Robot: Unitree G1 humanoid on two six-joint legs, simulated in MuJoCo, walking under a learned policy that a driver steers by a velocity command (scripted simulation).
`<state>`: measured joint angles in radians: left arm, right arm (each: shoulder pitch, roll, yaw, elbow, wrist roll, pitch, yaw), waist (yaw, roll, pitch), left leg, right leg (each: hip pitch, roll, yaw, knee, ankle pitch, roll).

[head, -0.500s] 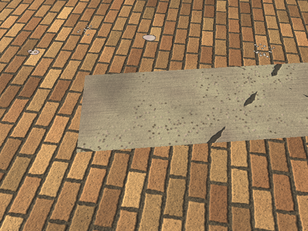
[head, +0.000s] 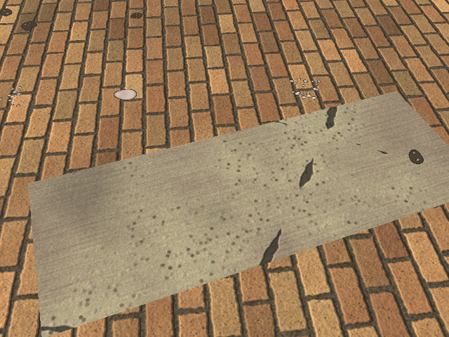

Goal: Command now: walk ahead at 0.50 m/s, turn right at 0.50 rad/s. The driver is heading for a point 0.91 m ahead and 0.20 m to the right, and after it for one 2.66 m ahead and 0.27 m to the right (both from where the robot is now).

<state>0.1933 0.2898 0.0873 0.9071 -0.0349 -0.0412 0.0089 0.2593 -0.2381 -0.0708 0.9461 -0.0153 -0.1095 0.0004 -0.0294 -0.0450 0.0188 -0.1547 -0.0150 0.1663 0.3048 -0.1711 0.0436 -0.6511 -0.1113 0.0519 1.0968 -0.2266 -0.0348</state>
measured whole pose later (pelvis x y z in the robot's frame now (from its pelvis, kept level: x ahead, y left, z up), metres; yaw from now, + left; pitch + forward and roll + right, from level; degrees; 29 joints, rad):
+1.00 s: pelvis +0.56 -0.12 +0.00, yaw -23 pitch +1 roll +1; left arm 0.24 0.28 0.06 0.77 -0.01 -0.06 0.00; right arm 0.27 -0.26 -0.05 0.84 -0.01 -0.10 0.03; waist -0.02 -0.04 0.02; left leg -0.23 -0.06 0.04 0.37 -0.16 0.06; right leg -0.56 -0.07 0.04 1.09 -0.31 -0.03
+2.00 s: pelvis +0.72 -0.17 +0.00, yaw +1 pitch +3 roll -3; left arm 0.07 0.30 0.09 0.81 -0.01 0.00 0.03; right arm 0.22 -0.30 -0.07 0.66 0.01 0.03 -0.04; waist -0.02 0.00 0.02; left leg -0.31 -0.06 -0.14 0.47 -0.20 0.05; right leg -0.46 0.03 0.09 0.78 -0.33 0.08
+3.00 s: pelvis +0.72 -0.16 -0.01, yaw +8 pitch -2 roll +0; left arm 0.18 0.27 0.04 1.03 0.00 0.00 0.03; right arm 0.23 -0.24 -0.03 0.80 -0.01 0.00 -0.01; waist 0.02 0.00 0.04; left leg -0.18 -0.03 -0.04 0.51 -0.30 0.02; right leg -0.20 -0.05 0.04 0.49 -0.26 0.06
